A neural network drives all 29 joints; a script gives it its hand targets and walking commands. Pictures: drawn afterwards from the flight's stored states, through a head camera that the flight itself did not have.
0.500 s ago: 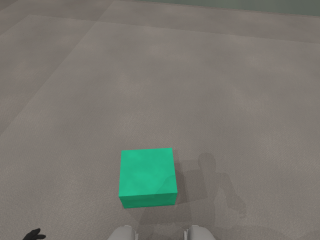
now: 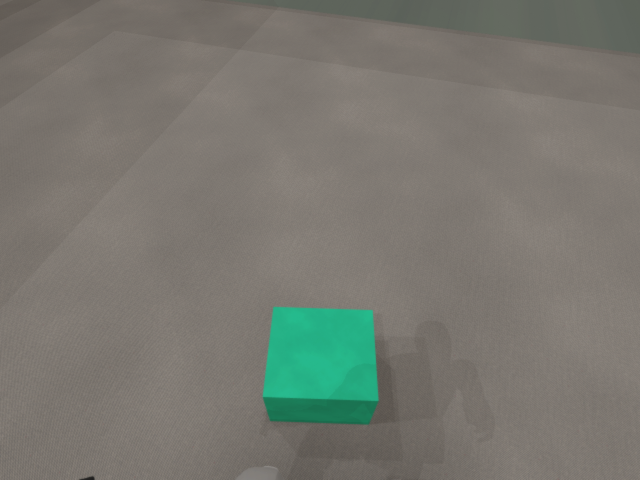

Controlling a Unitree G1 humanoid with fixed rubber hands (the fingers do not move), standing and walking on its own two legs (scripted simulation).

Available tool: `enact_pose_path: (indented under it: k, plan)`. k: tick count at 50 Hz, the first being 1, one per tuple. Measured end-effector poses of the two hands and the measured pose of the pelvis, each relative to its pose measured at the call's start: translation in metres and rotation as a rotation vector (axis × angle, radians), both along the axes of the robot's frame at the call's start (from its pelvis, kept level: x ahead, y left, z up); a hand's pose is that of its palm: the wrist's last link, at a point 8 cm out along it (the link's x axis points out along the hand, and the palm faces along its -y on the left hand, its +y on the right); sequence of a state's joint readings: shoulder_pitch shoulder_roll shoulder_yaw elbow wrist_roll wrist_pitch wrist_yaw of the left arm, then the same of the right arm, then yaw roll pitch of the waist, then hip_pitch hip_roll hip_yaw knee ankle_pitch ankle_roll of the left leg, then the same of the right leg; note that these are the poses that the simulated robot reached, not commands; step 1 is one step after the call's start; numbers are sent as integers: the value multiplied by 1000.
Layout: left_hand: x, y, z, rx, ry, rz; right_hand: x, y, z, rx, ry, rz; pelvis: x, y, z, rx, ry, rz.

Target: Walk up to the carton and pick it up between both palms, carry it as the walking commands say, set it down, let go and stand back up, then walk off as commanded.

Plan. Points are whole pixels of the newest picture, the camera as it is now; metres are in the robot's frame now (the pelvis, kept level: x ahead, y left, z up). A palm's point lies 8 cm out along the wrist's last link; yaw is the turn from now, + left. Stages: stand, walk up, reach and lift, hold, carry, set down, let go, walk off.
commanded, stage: walk up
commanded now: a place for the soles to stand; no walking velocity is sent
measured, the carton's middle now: (321, 365) +0.50 +0.01 -0.63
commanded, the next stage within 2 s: reach and lift in 1.10 s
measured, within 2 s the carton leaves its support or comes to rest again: neither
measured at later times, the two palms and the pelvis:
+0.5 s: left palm out of the picture +0.07 +0.28 -0.10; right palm out of the picture +0.12 -0.30 -0.10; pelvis +0.01 -0.02 +0.02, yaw +3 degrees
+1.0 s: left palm out of the picture +0.08 +0.28 -0.09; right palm out of the picture +0.11 -0.31 -0.10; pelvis +0.02 -0.03 +0.03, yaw +4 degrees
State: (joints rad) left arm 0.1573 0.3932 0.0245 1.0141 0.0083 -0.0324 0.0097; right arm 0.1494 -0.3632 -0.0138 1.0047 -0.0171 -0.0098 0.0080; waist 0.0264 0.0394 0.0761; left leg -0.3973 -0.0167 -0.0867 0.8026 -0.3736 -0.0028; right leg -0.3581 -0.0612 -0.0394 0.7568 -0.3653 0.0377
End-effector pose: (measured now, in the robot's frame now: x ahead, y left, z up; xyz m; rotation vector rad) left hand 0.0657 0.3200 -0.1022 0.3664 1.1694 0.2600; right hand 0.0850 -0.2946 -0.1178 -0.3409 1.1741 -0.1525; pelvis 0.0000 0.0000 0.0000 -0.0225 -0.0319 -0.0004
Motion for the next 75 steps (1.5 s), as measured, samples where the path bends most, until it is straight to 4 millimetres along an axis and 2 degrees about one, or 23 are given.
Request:
enact_pose_path:
  k: [9,15,30,45,57,60,65,70,75]
  plan:
    - [-5,-6,6,-10,7,26,30,3,8,16,-32,37,2,-3,8,7,4,25]
    - [-1,-16,6,-37,6,36,39,0,16,11,-41,47,6,-8,13,12,6,32]
    - [11,-41,8,-78,7,56,32,-14,22,6,11,33,14,-23,22,14,3,51]
    - [18,-44,16,-65,4,75,24,-16,17,24,49,27,18,-28,26,18,-2,62]
    - [21,-45,15,-76,-4,99,31,-16,20,28,40,11,20,-29,26,20,9,53]
    - [40,-51,15,-88,-22,65,55,-11,25,65,-57,-42,14,-27,19,21,13,-19]
    - [86,-61,14,-92,-55,-15,91,0,31,72,-106,30,3,-27,12,29,25,-59]
    - [120,-63,15,-65,-104,-44,96,-5,17,43,-30,40,3,-28,7,34,99,-61]
    - [132,-56,1,-73,-91,-23,107,-6,1,46,-54,34,8,-26,-5,39,195,-73]
